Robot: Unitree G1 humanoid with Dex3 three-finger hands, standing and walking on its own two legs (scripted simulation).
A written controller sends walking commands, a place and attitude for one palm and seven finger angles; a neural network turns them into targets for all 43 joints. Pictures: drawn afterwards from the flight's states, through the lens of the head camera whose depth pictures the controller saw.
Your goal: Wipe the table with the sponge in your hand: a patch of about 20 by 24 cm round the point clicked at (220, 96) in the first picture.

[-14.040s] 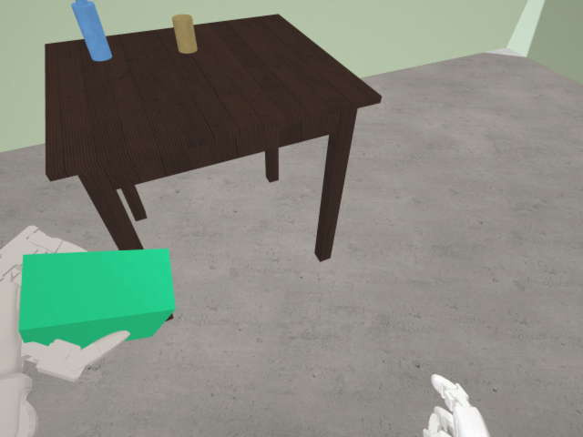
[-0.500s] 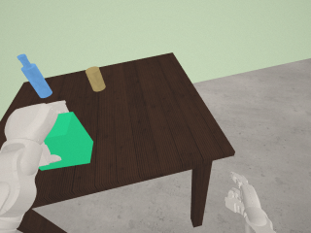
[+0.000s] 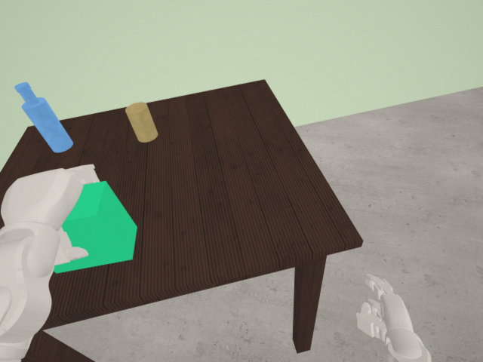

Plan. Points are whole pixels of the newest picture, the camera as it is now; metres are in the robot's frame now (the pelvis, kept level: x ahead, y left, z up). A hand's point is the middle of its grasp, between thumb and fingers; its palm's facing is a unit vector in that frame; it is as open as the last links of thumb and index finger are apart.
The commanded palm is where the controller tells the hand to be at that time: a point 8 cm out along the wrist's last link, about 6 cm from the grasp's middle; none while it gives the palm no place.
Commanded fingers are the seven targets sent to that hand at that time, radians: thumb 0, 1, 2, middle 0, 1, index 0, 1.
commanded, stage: move the sponge above the wiping area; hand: left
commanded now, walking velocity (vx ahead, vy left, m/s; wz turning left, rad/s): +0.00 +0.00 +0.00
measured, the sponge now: (86, 236) +0.24 +0.30 +0.12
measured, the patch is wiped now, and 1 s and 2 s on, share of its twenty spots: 0.00 0.00 0.00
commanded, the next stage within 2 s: lower the sponge onto the table in 1.94 s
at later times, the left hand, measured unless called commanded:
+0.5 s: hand (78, 221) +0.24 +0.30 +0.15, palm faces +0.07 -0.04 -1.00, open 10.4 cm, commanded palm +0.20 +0.29 +0.22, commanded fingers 0.00 0.10 1.30 -1.20 -1.60 -1.20 -1.60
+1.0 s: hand (81, 219) +0.25 +0.31 +0.14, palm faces +0.04 -0.01 -1.00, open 10.3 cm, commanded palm +0.22 +0.31 +0.20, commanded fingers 0.00 0.10 1.30 -1.20 -1.60 -1.20 -1.60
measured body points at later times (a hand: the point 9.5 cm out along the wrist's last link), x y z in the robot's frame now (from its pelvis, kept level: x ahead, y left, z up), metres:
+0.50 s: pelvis +0.00 +0.01 +0.00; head -0.01 -0.04 +0.45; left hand +0.23 +0.29 +0.21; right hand +0.26 -0.18 -0.08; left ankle +0.04 +0.12 -0.74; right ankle +0.01 -0.09 -0.74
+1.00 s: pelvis +0.00 +0.00 +0.00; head -0.01 -0.04 +0.45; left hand +0.25 +0.30 +0.20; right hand +0.25 -0.19 -0.08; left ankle +0.04 +0.12 -0.74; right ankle +0.01 -0.09 -0.74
